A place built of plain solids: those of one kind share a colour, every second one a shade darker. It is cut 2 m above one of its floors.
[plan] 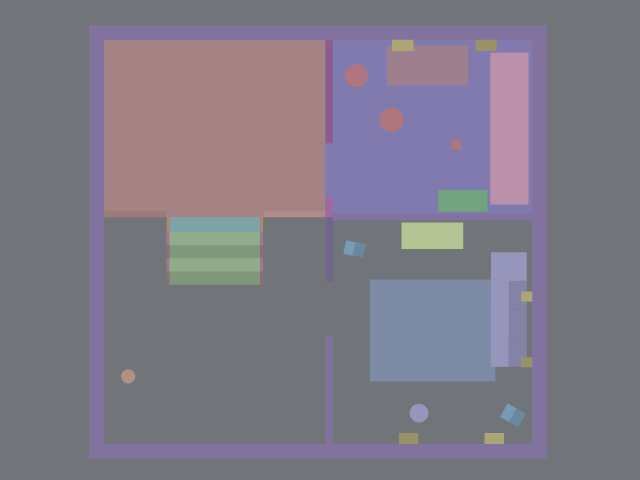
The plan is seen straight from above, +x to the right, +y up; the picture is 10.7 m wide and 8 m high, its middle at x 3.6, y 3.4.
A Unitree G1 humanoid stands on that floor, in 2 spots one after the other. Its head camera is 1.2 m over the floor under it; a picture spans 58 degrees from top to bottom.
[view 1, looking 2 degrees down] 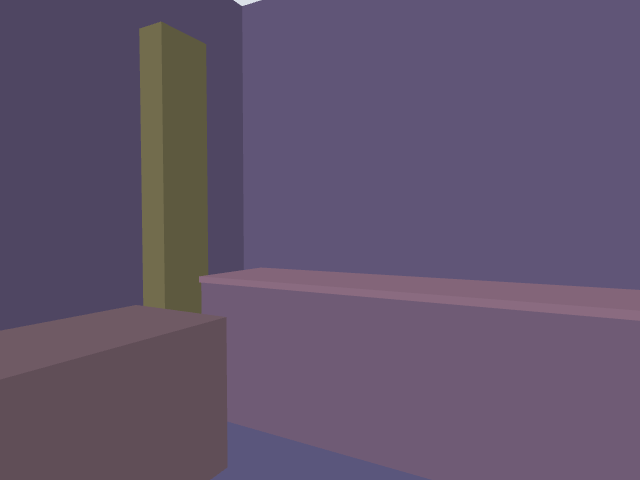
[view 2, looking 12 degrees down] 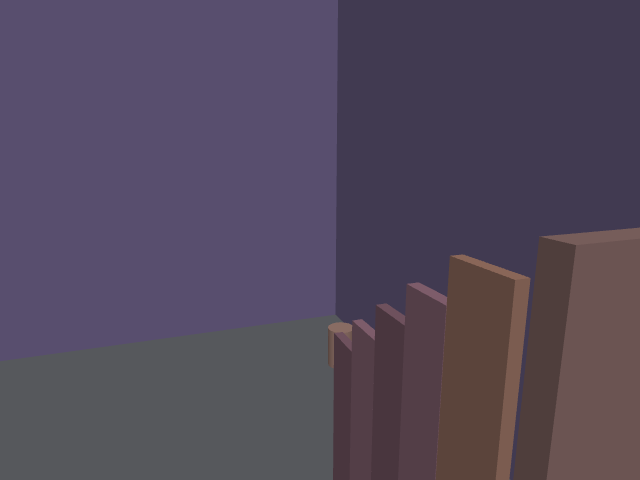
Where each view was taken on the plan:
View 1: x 4.45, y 4.56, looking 29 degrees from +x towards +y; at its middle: wall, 3.07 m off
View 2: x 1.85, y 4.53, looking -110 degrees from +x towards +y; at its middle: wall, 4.93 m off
